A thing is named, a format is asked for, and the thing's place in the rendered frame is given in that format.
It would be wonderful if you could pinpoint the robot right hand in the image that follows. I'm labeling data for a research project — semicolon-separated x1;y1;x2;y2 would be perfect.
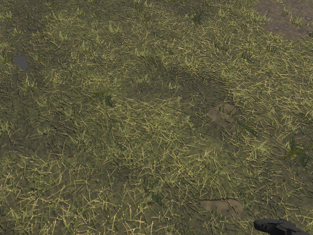
253;218;310;235

